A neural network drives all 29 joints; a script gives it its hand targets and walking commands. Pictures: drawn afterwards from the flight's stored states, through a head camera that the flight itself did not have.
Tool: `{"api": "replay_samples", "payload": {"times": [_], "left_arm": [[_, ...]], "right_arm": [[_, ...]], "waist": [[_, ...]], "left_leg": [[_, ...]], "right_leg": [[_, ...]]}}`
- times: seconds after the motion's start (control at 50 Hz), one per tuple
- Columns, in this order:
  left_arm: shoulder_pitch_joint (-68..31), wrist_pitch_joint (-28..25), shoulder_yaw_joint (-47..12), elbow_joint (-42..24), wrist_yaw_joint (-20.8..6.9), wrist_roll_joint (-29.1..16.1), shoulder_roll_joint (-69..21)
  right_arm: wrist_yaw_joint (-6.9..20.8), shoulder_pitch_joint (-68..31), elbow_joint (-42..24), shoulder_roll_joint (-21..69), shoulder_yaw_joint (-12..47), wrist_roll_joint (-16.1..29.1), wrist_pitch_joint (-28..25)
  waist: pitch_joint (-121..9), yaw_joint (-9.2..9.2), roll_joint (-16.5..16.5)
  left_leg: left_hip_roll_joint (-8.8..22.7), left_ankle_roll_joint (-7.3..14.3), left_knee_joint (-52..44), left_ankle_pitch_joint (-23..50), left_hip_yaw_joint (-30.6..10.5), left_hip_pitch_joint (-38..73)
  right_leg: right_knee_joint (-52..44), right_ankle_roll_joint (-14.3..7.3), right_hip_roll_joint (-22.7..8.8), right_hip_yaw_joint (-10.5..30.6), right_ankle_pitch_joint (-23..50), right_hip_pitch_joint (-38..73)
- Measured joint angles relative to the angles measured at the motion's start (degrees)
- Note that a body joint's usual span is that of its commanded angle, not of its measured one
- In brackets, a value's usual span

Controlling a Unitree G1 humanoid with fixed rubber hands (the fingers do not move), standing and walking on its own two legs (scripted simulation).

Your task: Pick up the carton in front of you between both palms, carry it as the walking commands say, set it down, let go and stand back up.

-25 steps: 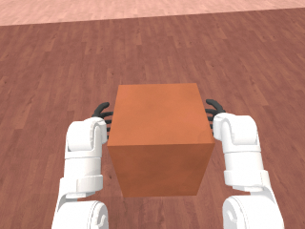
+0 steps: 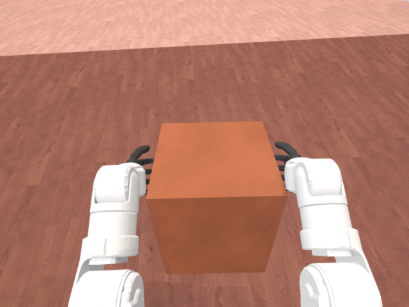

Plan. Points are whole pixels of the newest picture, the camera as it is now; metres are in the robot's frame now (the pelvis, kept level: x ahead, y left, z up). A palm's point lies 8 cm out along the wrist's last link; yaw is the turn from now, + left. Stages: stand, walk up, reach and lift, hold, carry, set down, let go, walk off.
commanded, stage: carry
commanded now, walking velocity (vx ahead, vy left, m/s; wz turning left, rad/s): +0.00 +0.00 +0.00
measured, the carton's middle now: (213, 198) +0.35 +0.00 +0.06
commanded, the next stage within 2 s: none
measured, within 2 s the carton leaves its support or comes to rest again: neither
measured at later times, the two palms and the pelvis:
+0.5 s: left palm (131, 185) +0.32 +0.15 +0.13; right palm (294, 180) +0.32 -0.15 +0.13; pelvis -0.02 +0.00 +0.00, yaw +0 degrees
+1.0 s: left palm (130, 189) +0.31 +0.15 +0.13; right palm (295, 184) +0.31 -0.15 +0.13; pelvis -0.03 +0.00 +0.00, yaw +0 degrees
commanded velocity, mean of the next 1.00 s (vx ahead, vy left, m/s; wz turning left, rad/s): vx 0.00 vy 0.00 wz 0.00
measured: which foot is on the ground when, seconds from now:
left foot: down 0.00-1.00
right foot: down 0.00-1.00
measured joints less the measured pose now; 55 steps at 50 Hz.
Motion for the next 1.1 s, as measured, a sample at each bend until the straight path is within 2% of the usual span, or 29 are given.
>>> {"api": "replay_samples", "payload": {"times": [1.1], "left_arm": [[-0.29,0.13,0.02,-0.18,0.00,-0.08,0.01]], "right_arm": [[0.06,-0.21,-0.33,-0.01,-0.15,-0.04,0.19]], "waist": [[0.69,0.14,-0.07]], "left_leg": [[-0.24,0.38,-0.46,3.04,0.22,-2.45]], "right_leg": [[-0.82,0.12,-0.27,0.12,3.31,-2.32]]}}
